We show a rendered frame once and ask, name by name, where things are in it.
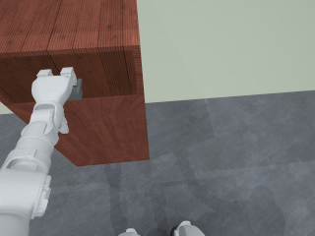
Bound drawer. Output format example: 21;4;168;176
0;50;137;104

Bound robot left upper arm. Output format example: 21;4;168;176
0;168;51;236

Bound left robot shin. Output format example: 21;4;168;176
126;228;138;234

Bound cabinet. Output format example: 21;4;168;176
0;0;150;167

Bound robot left forearm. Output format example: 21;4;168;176
0;100;64;176

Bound left robot hand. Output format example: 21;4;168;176
31;67;78;134

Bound handle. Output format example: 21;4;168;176
67;79;83;101

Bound right robot thigh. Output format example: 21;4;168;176
174;225;205;236

